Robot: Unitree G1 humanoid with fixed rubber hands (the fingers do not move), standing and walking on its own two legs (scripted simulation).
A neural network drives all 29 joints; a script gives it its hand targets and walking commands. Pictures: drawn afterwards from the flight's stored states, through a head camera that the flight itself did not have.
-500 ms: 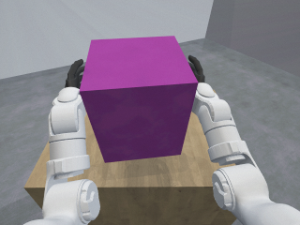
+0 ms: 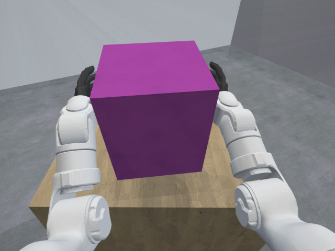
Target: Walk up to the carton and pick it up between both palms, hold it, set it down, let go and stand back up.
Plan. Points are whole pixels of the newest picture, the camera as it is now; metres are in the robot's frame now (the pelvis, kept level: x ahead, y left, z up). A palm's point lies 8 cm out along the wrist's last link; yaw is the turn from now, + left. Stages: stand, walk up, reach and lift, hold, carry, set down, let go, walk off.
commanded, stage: hold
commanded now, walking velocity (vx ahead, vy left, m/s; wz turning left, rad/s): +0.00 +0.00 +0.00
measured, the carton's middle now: (155, 111) +0.37 +0.00 +0.19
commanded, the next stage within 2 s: none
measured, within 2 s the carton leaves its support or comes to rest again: neither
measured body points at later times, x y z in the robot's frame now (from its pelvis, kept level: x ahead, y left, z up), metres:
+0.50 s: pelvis +0.00 +0.00 +0.00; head -0.07 +0.01 +0.44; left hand +0.38 +0.16 +0.23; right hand +0.39 -0.15 +0.23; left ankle +0.00 +0.12 -0.75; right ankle +0.05 -0.12 -0.75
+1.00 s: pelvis +0.00 +0.00 +0.00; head -0.06 +0.02 +0.45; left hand +0.38 +0.16 +0.23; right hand +0.39 -0.15 +0.23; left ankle +0.00 +0.12 -0.75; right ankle +0.05 -0.12 -0.75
